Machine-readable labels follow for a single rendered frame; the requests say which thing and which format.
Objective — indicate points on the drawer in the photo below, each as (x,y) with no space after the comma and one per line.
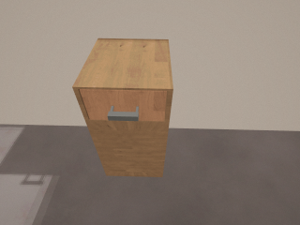
(151,103)

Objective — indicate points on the cabinet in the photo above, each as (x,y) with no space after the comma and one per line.
(128,148)

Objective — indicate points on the handle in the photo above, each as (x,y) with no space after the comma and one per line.
(123,116)

